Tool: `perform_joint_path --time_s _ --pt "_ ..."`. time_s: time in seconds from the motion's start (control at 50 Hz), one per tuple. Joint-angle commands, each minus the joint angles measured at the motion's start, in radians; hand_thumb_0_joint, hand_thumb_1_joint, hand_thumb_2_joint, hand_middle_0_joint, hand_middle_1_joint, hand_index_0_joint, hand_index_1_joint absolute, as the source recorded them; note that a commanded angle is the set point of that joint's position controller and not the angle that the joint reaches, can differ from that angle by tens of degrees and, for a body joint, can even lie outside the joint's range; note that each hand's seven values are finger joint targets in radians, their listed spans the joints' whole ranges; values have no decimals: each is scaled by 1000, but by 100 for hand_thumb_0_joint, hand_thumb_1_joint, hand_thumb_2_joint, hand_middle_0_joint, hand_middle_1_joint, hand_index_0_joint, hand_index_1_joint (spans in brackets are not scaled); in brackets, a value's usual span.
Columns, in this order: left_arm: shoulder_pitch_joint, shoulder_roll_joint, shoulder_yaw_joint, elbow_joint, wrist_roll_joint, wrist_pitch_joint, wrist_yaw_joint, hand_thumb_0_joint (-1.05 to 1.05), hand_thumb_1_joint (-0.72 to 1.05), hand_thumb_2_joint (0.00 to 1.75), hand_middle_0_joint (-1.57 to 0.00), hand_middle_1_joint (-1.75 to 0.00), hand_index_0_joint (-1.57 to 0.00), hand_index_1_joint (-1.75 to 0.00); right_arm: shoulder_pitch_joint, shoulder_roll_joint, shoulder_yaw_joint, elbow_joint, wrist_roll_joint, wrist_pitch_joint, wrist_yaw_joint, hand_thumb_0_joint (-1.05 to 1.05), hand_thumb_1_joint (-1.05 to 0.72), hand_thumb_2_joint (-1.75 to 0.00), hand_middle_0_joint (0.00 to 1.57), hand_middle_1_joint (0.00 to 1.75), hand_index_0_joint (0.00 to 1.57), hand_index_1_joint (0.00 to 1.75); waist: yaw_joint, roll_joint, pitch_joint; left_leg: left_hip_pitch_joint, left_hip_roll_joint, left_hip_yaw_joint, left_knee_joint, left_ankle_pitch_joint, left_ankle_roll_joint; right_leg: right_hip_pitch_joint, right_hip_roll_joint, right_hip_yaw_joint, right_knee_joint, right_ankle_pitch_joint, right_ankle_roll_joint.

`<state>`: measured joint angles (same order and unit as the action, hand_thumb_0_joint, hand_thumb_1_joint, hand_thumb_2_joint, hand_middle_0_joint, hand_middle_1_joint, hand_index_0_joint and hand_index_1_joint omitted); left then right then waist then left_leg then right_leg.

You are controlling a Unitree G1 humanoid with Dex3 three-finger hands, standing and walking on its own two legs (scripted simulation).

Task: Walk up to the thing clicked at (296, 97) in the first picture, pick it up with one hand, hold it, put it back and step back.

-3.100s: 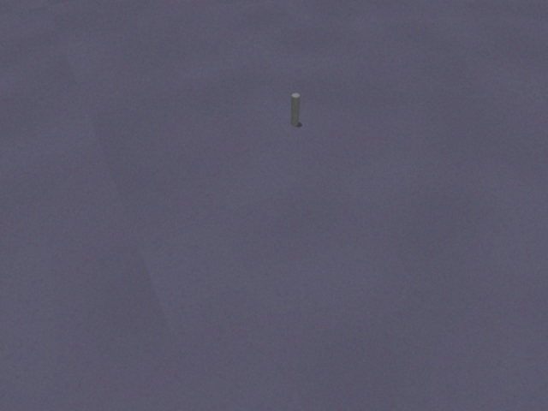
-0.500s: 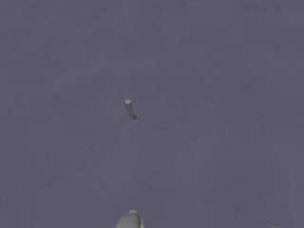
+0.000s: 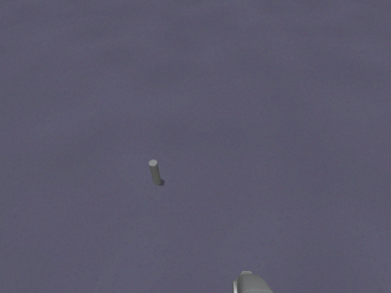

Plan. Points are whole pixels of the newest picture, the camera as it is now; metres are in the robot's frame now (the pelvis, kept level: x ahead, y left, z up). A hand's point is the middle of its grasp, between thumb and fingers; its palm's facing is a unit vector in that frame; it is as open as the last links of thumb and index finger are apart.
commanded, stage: walk up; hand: left
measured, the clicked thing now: (155, 172) +0.85 +0.23 -0.68
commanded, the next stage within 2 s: none
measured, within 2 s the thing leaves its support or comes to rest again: neither
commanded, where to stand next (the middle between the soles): +0.50 +0.01 m, yaw +0 degrees
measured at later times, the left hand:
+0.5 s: hand (94, 267) +0.21 +0.25 -0.13, palm faces +0.00 -0.92 -0.39, open 7.4 cm
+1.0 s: hand (104, 195) +0.40 +0.27 -0.14, palm faces -0.10 -0.93 -0.36, open 7.4 cm
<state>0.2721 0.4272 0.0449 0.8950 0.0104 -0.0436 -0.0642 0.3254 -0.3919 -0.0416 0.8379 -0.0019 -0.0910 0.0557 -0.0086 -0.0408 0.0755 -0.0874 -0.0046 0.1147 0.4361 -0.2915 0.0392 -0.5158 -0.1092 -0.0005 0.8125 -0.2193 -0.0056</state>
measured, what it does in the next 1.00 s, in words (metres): walks ahead: right foot, then left foot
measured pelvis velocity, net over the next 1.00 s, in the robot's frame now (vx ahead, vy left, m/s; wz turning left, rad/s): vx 0.32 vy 0.01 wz -0.02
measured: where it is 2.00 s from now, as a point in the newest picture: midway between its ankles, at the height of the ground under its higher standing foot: (197, 251)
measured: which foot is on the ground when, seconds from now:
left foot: down 0.00-0.16, up 0.18-0.58, down 0.60-1.00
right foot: up 0.00-0.10, down 0.12-0.62, up 0.64-1.00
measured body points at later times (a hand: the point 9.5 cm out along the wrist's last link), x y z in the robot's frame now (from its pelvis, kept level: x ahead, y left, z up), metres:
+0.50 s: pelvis +0.17 -0.02 +0.00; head +0.18 -0.03 +0.45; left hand +0.21 +0.30 -0.10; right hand +0.24 -0.35 -0.12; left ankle +0.28 +0.13 -0.71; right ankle +0.17 -0.14 -0.74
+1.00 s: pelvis +0.32 +0.01 -0.01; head +0.34 +0.00 +0.44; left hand +0.41 +0.32 -0.12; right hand +0.34 -0.31 -0.12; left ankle +0.29 +0.13 -0.74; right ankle +0.43 -0.13 -0.72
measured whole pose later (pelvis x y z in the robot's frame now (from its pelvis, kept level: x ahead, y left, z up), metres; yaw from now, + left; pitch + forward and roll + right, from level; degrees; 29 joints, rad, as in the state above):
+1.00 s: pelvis +0.32 +0.01 -0.01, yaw -1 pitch -3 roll +2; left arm 0.25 0.40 0.04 0.89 0.01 -0.03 -0.06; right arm 0.37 -0.41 -0.04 0.84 -0.01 -0.07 0.04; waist -0.03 -0.02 0.10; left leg -0.11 0.02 0.13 0.51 -0.34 0.01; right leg -0.45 -0.09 -0.02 0.69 -0.22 -0.02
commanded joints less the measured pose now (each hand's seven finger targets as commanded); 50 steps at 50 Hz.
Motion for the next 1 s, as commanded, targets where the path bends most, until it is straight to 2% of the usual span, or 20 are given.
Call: perform_joint_path --time_s 0.0,0.06,0.1,0.12,0.14,0.16,0.18,0.24,0.3,0.38,0.48,0.56,0.58,0.6,0.62,0.64,0.68,0.72,0.84,0.98 --pt "-60 142 54 -90 -3 -34 -7 0 90 90 -20 -30 -20 -30 -7 -271 -87 -74 2 -19 -20 0 -90 -90 20 30 20 30 -14 165 32 -95 241 -145 -148 310 163 85 6 -35 -181 108 -12" --pt "-16 153 63 -67 -3 -43 1 0 90 90 -20 -30 -20 -30 -16 -269 -85 -88 3 -7 -26 0 -90 -90 20 30 20 30 16 119 -39 -105 244 -156 -30 288 141 250 44 -53 -253 101 -26" --pt "109 205 87 -30 2 -58 18 0 90 90 -20 -30 -20 -30 12 -215 -64 -97 3 -2 -26 0 -90 -90 20 30 20 30 80 -31 -145 -165 159 -88 261 326 91 496 69 -39 -321 58 -59" --pt "191 267 109 -27 10 -65 29 0 90 90 -20 -30 -20 -30 59 -173 -48 -104 4 -3 -25 0 -90 -90 20 30 20 30 109 -184 -211 -296 87 -36 502 179 56 636 -60 147 -389 -63 -100" --pt "199 323 117 -50 5 -69 39 0 90 90 -20 -30 -20 -30 98 -138 -30 -105 3 3 -22 0 -90 -90 20 30 20 30 98 -270 -214 -487 -18 -62 658 -224 17 707 -294 535 -484 -127 -175" --pt "165 336 112 -47 -10 -62 38 0 90 90 -20 -30 -20 -30 51 -253 -61 -81 -3 16 -34 0 -90 -90 20 30 20 30 107 -175 -152 -544 4 -108 737 -256 15 639 -349 667 -530 -178 -266" --pt "134 317 107 -60 -19 -58 41 0 90 90 -20 -30 -20 -30 21 -269 -66 -70 -7 17 -40 0 -90 -90 20 30 20 30 95 -138 -97 -554 40 -154 755 -227 11 555 -336 627 -550 -168 -281" --pt "32 243 81 -84 -24 -62 48 0 90 90 -20 -30 -20 -30 66 -227 -63 -17 11 30 -24 0 -90 -90 20 30 20 30 23 -85 -23 -461 81 -194 662 -73 7 388 -175 272 -550 -27 -164" --pt "29 225 74 -97 -13 -71 43 0 90 90 -20 -30 -20 -30 70 -209 -66 -6 -4 42 -7 0 -90 -90 20 30 20 30 17 -93 -16 -412 74 -151 592 11 -13 301 -127 145 -572 14 -188" --pt "6 251 84 -120 1 -69 37 0 90 90 -20 -30 -20 -30 6 -208 -79 -17 -18 46 13 0 -90 -90 20 30 20 30 21 -126 37 -409 110 -112 394 59 -52 217 -138 115 -637 -252 -206" --pt "17 266 89 -120 1 -62 30 0 90 90 -20 -30 -20 -30 -57 -202 -83 -25 -24 23 20 0 -90 -90 20 30 20 30 33 -92 4 -280 114 -99 194 118 -43 208 -150 104 -562 -273 -193" --pt "-2 239 74 -126 6 -44 26 0 90 90 -20 -30 -20 -30 71 -228 -96 19 -29 4 3 0 -90 -90 20 30 20 30 -48 18 -62 -39 50 -40 86 21 -13 141 -101 63 -324 -239 -158" --pt "49 177 52 -126 9 -41 27 0 90 90 -20 -30 -20 -30 165 -277 -110 50 -30 -5 -12 0 -90 -90 20 30 20 30 -86 206 -120 118 99 -158 4 -120 14 51 -43 11 -60 -141 -118" --pt "112 82 23 -126 -6 -39 25 0 90 90 -20 -30 -20 -30 167 -349 -124 29 -39 -14 -25 0 -90 -90 20 30 20 30 -63 437 -127 198 320 -538 -132 -254 86 -135 92 -72 217 -269 -46" --pt "113 166 46 -98 -8 -28 41 0 90 90 -20 -30 -20 -30 131 -383 -126 -3 -17 -15 -24 0 -90 -90 20 30 20 30 -59 311 -88 149 440 -765 -220 -281 185 -209 127 -8 309 -313 -43" --pt "61 227 57 -92 2 -26 52 0 90 90 -20 -30 -20 -30 114 -371 -128 -5 -3 -10 -22 0 -90 -90 20 30 20 30 -57 248 -27 99 474 -773 -193 -211 246 -222 66 54 341 -322 -51" --pt "36 215 52 -76 -12 -32 49 0 90 90 -20 -30 -20 -30 73 -294 -93 -20 -8 -13 -33 0 -90 -90 20 30 20 30 -32 147 9 22 353 -477 -146 201 182 -143 48 119 314 -215 -43" --pt "74 190 50 -57 -21 -24 39 0 90 90 -20 -30 -20 -30 67 -268 -81 -19 -1 -22 -40 0 -90 -90 20 30 20 30 -11 179 2 -9 275 -292 -111 429 113 -69 38 100 249 -142 -35" --pt "4 163 48 -78 -8 -7 13 0 90 90 -20 -30 -20 -30 46 -283 -90 -58 -4 -14 -41 0 -90 -90 20 30 20 30 -26 203 11 -44 273 -200 -162 245 193 -31 10 8 40 -46 6" --pt "7 147 58 -59 -1 -30 11 0 90 90 -20 -30 -20 -30 -5 -279 -83 -82 -5 7 -34 0 -90 -90 20 30 20 30 16 150 4 -204 258 -164 -31 164 158 270 52 -50 -217 45 -18"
